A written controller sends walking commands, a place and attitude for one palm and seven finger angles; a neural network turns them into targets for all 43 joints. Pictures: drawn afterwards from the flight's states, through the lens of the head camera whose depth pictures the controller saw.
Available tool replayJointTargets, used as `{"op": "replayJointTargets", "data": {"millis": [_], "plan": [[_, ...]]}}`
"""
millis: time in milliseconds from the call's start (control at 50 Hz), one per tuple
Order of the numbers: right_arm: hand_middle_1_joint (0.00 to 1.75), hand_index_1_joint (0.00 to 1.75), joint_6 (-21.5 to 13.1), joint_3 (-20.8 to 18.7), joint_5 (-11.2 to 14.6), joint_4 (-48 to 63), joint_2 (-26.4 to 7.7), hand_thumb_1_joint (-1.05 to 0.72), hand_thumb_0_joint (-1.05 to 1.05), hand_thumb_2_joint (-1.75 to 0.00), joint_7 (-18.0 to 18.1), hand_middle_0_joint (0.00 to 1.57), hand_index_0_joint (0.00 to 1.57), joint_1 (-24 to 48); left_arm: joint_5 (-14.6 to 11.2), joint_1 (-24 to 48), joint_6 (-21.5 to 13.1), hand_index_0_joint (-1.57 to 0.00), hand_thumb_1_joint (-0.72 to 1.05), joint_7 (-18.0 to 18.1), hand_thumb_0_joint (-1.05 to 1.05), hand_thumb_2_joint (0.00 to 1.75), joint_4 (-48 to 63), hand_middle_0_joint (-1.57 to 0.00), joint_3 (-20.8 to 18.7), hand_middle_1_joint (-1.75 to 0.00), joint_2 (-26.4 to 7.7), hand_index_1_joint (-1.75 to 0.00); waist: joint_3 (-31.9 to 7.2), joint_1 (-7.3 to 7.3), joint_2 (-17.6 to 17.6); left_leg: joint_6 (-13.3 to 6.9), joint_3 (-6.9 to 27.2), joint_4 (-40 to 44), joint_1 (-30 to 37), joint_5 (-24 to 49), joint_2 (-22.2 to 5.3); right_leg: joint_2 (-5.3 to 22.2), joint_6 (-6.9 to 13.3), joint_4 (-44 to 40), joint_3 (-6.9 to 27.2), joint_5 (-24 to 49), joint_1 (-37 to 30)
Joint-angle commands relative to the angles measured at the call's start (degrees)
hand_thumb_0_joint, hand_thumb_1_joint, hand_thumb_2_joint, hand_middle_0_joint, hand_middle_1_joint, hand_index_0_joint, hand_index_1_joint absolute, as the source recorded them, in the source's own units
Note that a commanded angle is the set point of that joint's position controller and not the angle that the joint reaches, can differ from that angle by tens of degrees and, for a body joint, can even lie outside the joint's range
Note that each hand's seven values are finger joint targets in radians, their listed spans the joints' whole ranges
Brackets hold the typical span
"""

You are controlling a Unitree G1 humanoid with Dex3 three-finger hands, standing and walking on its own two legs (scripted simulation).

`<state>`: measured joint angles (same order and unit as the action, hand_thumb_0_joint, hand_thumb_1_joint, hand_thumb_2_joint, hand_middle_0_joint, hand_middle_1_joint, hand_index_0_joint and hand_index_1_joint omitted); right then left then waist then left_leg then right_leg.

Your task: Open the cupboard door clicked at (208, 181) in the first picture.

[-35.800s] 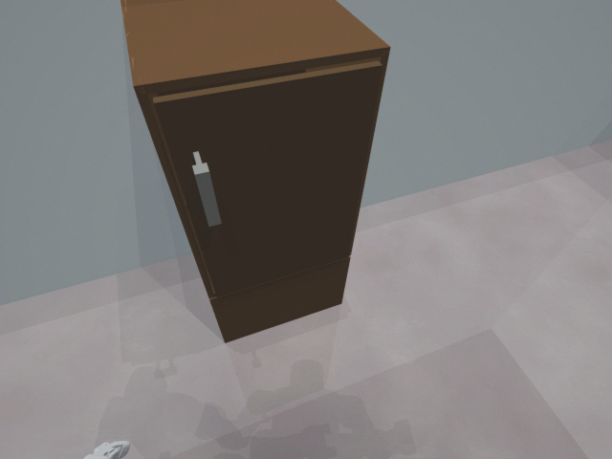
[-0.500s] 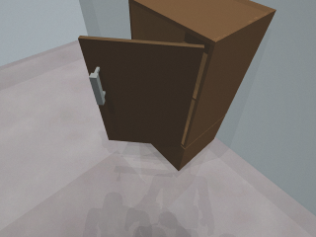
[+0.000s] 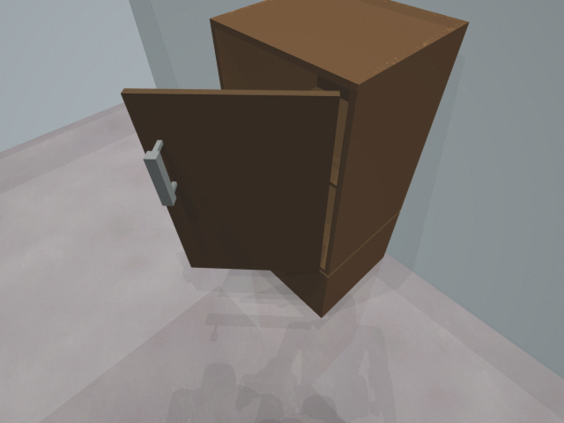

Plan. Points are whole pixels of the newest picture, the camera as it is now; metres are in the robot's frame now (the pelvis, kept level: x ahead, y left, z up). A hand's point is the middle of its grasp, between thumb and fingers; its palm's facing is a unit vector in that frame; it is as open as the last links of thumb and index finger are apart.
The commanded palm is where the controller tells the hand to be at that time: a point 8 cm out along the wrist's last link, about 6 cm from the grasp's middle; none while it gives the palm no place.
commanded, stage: look again from close up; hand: left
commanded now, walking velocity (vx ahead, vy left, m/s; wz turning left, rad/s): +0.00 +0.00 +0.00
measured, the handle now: (164, 173) +0.59 +0.28 -0.01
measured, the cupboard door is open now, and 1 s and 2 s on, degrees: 44 44 44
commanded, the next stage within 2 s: shuffle to correct the standing spot in 0.04 s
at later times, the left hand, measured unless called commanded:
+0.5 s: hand out of the picture -0.01 +0.23 -0.19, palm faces +0.06 -0.98 -0.18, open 7.4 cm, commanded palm none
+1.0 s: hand out of the picture +0.15 +0.22 -0.17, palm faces +0.00 -0.98 -0.21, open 7.4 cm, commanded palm none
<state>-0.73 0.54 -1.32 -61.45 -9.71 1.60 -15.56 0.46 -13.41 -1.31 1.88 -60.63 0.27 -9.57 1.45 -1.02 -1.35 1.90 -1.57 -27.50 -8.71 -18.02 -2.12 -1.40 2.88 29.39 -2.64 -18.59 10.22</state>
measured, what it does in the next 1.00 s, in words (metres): steps on the spot: right foot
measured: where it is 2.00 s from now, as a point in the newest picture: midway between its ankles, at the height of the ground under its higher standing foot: outside the picture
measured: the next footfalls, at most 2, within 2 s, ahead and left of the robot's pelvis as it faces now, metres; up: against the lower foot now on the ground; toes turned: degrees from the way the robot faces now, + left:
right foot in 0.88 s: +0.13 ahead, -0.04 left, +0.00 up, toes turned -1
left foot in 1.18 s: +0.07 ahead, +0.19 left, +0.00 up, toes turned +2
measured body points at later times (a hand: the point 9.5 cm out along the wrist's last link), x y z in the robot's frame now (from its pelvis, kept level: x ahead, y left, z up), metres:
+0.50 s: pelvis +0.01 +0.05 -0.01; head +0.03 +0.07 +0.44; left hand -0.01 +0.28 -0.17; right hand +0.02 -0.19 -0.15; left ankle -0.02 +0.13 -0.74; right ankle -0.03 -0.08 -0.73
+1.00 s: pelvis +0.05 +0.05 -0.01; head +0.09 +0.05 +0.44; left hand +0.15 +0.28 -0.15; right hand +0.05 -0.16 -0.17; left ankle -0.01 +0.15 -0.71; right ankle +0.09 -0.04 -0.74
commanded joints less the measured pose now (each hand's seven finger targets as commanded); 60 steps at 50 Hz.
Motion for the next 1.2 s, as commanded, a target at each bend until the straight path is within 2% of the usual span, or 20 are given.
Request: {"op": "replayJointTargets", "data": {"millis": [0,180,300,340,400,440,460,500,620,680,800,840,860,900,920,960,1020,1120,1140,1180], "plan": [[0.3,0.3,-0.8,-0.8,0.3,1.4,-5.1,-0.9,0.0,-0.9,0.4,0.2,0.2,-2.9,0.1,-3.1,-0.7,-0.2,0.9,0.4,0.0,0.9,2.0,-0.2,-1.8,-0.3,-8.0,-0.3,0.0,0.62,1.3,-2.6,1.6,3.3,-1.6,12.0,-3.3,7.4,0.5,-5.8,7.2,20.0,-1.0],[0.3,0.3,-0.5,-0.9,0.4,0.8,-5.2,-0.9,0.0,-0.9,0.1,0.2,0.2,-2.3,0.5,-4.5,-0.7,-0.2,0.9,0.1,0.0,0.9,1.3,-0.2,-2.1,-0.3,-9.1,-0.3,0.9,1.41,3.4,-2.5,0.1,1.7,-3.5,5.2,-2.0,9.1,1.5,-8.1,10.0,13.2,-1.7],[0.3,0.3,0.1,-1.3,0.2,2.5,-4.6,-0.9,0.0,-0.9,-0.4,0.2,0.2,-1.1,0.9,-7.5,-0.3,-0.2,0.9,0.2,0.0,0.9,1.6,-0.2,-3.6,-0.3,-11.0,-0.3,4.1,3.06,8.4,-1.9,-1.9,-8.2,-12.4,-6.0,-0.2,17.7,7.1,-13.2,19.5,9.4,-3.0],[0.3,0.3,0.0,-1.5,0.2,3.2,-4.5,-0.9,0.0,-0.9,-0.5,0.2,0.2,-1.2,1.2,-7.5,-0.2,-0.2,0.9,0.3,0.0,0.9,2.0,-0.2,-4.1,-0.3,-11.0,-0.3,4.3,3.0,8.7,-2.0,-1.5,-8.6,-13.2,-6.9,-0.5,18.9,8.1,-12.3,18.9,11.8,-2.5],[0.3,0.3,-0.6,-1.5,0.3,1.5,-4.5,-0.9,0.0,-0.9,-0.8,0.2,0.2,-7.4,1.0,-4.2,0.5,-0.2,0.9,0.1,0.0,0.9,3.3,-0.2,-4.1,-0.3,-9.9,-0.3,2.2,0.18,4.3,-2.9,-1.3,3.1,-0.3,2.1,-0.7,13.0,4.3,-3.8,9.5,7.7,5.1],[0.3,0.3,-0.7,-2.7,-0.5,0.9,-9.8,-0.9,0.0,-0.9,-0.5,0.2,0.2,-12.0,1.1,-1.9,1.3,-0.2,0.9,-0.3,0.0,0.9,5.1,-0.2,-3.3,-0.3,-5.3,-0.3,2.7,-1.35,-12.6,-10.2,13.6,10.4,4.9,7.7,-12.7,2.0,-0.7,13.1,-3.6,-11.1,16.4],[0.3,0.3,-0.5,-2.7,-0.5,1.0,-9.6,-0.9,0.0,-0.9,-0.3,0.2,0.2,-13.2,1.6,0.4,1.4,-0.2,0.9,-0.1,0.0,0.9,6.1,-0.2,-2.9,-0.3,-4.8,-0.3,4.6,-2.26,-14.1,-14.1,18.5,14.4,4.7,7.5,-15.6,1.4,-0.6,23.0,-2.5,-18.1,21.9],[0.3,0.3,-1.0,-2.0,-0.2,2.1,-7.5,-0.9,0.0,-0.9,0.1,0.2,0.2,-11.7,1.6,1.5,1.1,-0.2,0.9,-0.6,0.0,0.9,6.3,-0.2,-3.0,-0.3,-5.3,-0.3,5.4,-1.45,-7.7,-17.2,18.3,13.3,4.9,13.5,-15.8,4.7,0.1,32.1,0.1,-15.3,26.0],[0.3,0.3,-2.7,-1.3,-0.2,2.6,-5.9,-0.9,0.0,-0.9,0.9,0.2,0.2,-10.2,1.1,0.4,1.4,-0.2,0.9,-1.1,0.0,0.9,4.8,-0.2,-2.5,-0.3,-2.3,-0.3,0.9,0.9,-1.2,-14.7,7.3,11.0,6.5,42.1,-11.4,5.3,-2.2,28.6,-0.9,-4.3,21.1],[0.3,0.3,-2.9,-1.2,-0.2,1.5,-5.1,-0.9,0.0,-0.9,1.5,0.2,0.2,-10.0,0.6,1.8,1.3,-0.2,0.9,-0.4,0.0,0.9,4.8,-0.2,-2.2,-0.3,-2.4,-0.3,0.1,0.78,-2.0,-12.4,5.8,8.3,7.5,55.0,-11.5,4.7,-2.5,19.3,-0.2,-1.0,16.8],[0.3,0.3,-1.4,-2.6,0.2,0.7,-5.7,-0.9,0.0,-0.9,1.9,0.2,0.2,-9.2,0.5,2.3,1.5,-0.2,0.9,0.5,0.0,0.9,5.4,-0.2,-2.6,-0.3,-3.8,-0.3,-0.4,0.87,-3.8,-8.7,5.5,2.8,9.8,61.6,-11.8,2.8,-1.5,5.0,-1.2,3.1,10.2],[0.3,0.3,-1.0,-3.0,0.6,1.3,-5.5,-0.9,0.0,-0.9,1.8,0.2,0.2,-8.8,0.7,-1.1,1.1,-0.2,0.9,0.7,0.0,0.9,4.8,-0.2,-3.1,-0.3,-5.1,-0.3,-2.1,2.44,-1.7,-6.4,4.6,-2.3,6.4,56.2,-9.7,3.4,-1.0,-1.4,0.0,14.3,3.2],[0.3,0.3,-0.9,-3.2,0.8,2.0,-5.0,-0.9,0.0,-0.9,1.8,0.2,0.2,-8.4,0.8,-3.9,0.8,-0.2,0.9,0.9,0.0,0.9,4.2,-0.2,-3.5,-0.3,-6.6,-0.3,-4.3,3.08,0.9,-4.7,3.0,-6.1,1.5,46.7,-7.0,6.9,0.5,-0.1,4.5,32.9,-2.9],[0.3,0.3,-0.3,-3.4,1.3,2.8,-2.1,-0.9,0.0,-0.9,1.5,0.2,0.2,-8.6,0.6,-6.8,0.4,-0.2,0.9,1.1,0.0,0.9,3.3,-0.2,-3.9,-0.3,-9.7,-0.3,-5.7,2.83,7.9,-1.6,-0.4,-16.1,-11.1,1.8,1.6,21.4,10.1,1.9,14.5,64.8,-10.1],[0.3,0.3,0.3,-3.2,1.4,3.3,-0.7,-0.9,0.0,-0.9,1.5,0.2,0.2,-6.8,0.7,-6.9,0.2,-0.2,0.9,1.2,0.0,0.9,3.5,-0.2,-3.7,-0.3,-9.7,-0.3,-7.7,3.2,12.3,-1.3,0.3,-22.0,-11.6,-16.8,2.0,24.1,14.1,-1.6,17.2,65.9,-9.5],[0.3,0.3,1.3,-3.3,1.1,3.5,-0.2,-0.9,0.0,-0.9,1.1,0.2,0.2,-4.4,1.2,-0.9,0.7,-0.2,0.9,1.4,0.0,0.9,5.9,-0.2,-3.3,-0.3,-8.2,-0.3,-4.9,2.04,10.8,-1.5,2.9,-26.6,-10.4,-17.4,1.0,21.1,13.2,-5.5,14.7,48.4,-0.4],[0.3,0.3,1.7,-3.0,1.0,2.8,1.3,-0.9,0.0,-0.9,0.3,0.2,0.2,-5.1,1.2,1.4,1.0,-0.2,0.9,1.0,0.0,0.9,7.3,-0.2,-3.7,-0.3,-8.9,-0.3,-3.9,0.5,6.5,-0.8,-0.2,-20.8,-8.0,-10.8,1.5,17.3,10.1,-7.9,11.5,32.7,4.7],[0.3,0.3,1.2,-2.8,0.5,2.1,0.5,-0.9,0.0,-0.9,-0.3,0.2,0.2,-8.4,0.8,2.4,1.8,-0.2,0.9,0.5,0.0,0.9,7.6,-0.2,-4.1,-0.3,-9.2,-0.3,-2.1,-0.9,6.7,-1.0,-1.7,-0.6,2.7,1.7,1.9,12.5,4.3,-8.1,10.7,2.2,13.8],[0.3,0.3,0.8,-2.8,0.4,2.0,-1.0,-0.9,0.0,-0.9,-0.2,0.2,0.2,-8.7,0.6,2.6,2.0,-0.2,0.9,0.3,0.0,0.9,7.9,-0.2,-3.7,-0.3,-8.0,-0.3,-1.1,-0.64,3.0,-1.7,0.3,3.7,3.5,1.6,0.2,9.9,2.2,-6.5,9.2,-3.1,14.9],[0.3,0.3,0.2,-3.1,-0.4,4.3,-5.3,-0.9,0.0,-0.9,0.1,0.2,0.2,-5.2,0.3,1.8,2.3,-0.2,0.9,-0.3,0.0,0.9,8.7,-0.2,-2.9,-0.3,-4.6,-0.3,2.1,0.87,-8.0,-6.5,13.5,13.8,-7.8,-4.1,-10.6,3.2,-1.7,-0.8,2.9,-4.2,10.3]]}}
